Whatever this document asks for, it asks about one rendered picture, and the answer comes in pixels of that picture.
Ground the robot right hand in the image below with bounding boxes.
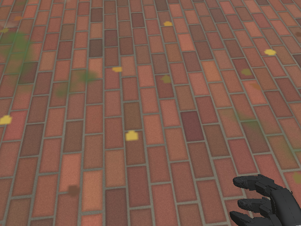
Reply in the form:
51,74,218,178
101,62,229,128
230,174,301,226

